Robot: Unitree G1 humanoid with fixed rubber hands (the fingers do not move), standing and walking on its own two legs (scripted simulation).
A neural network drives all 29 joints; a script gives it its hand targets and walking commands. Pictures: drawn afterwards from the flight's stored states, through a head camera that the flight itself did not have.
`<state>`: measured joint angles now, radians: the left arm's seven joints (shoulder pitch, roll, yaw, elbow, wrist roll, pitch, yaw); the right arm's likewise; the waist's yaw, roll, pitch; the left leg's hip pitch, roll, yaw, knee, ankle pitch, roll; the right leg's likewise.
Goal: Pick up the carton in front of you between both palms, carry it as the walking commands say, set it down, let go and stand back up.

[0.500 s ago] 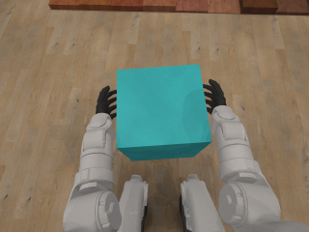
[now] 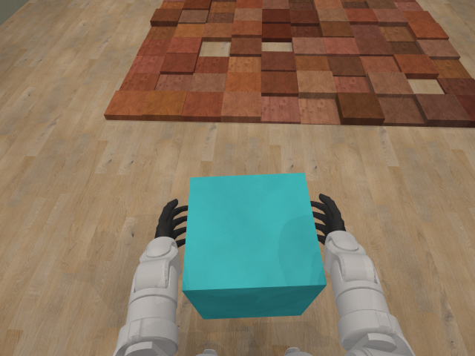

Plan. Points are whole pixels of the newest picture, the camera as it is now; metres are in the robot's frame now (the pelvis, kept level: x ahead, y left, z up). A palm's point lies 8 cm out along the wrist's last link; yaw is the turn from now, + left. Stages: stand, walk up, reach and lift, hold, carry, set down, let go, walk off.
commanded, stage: reach and lift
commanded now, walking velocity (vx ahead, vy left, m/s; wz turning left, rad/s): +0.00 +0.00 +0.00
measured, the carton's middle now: (249, 252) +0.33 +0.00 -0.08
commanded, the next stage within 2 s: hold in 1.28 s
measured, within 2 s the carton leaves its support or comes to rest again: neither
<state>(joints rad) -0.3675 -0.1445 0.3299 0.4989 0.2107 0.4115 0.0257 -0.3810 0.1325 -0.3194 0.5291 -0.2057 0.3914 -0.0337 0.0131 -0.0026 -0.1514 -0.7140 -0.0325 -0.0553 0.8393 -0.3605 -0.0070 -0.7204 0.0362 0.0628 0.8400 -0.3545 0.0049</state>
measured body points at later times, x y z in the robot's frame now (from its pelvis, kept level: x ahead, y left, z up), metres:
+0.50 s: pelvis -0.01 +0.00 +0.04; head -0.03 +0.00 +0.49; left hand +0.31 +0.15 +0.06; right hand +0.31 -0.15 +0.06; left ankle +0.03 +0.12 -0.70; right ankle +0.03 -0.12 -0.70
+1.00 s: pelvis +0.02 +0.00 +0.05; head -0.01 +0.00 +0.50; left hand +0.32 +0.15 +0.07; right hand +0.32 -0.15 +0.07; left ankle +0.03 +0.12 -0.70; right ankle +0.03 -0.12 -0.70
